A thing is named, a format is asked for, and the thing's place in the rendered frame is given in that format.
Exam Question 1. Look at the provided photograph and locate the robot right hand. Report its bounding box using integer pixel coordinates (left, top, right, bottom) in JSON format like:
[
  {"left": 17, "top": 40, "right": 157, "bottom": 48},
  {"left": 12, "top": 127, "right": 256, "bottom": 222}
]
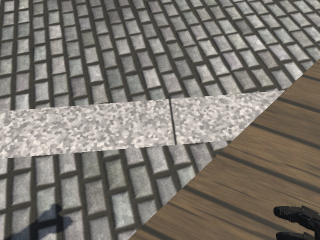
[{"left": 273, "top": 205, "right": 320, "bottom": 240}]

